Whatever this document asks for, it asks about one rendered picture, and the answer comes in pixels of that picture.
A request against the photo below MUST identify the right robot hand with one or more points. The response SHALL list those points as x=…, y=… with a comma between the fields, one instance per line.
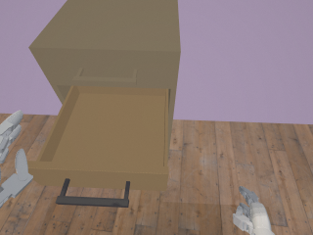
x=252, y=217

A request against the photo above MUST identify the drawer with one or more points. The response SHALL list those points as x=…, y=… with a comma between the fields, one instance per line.
x=104, y=136

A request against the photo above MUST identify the cabinet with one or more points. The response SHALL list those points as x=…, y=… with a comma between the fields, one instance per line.
x=113, y=38

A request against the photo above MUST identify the left robot hand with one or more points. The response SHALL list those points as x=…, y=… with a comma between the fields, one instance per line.
x=10, y=129

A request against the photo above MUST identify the handle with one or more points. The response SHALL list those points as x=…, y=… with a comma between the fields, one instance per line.
x=93, y=201
x=104, y=81

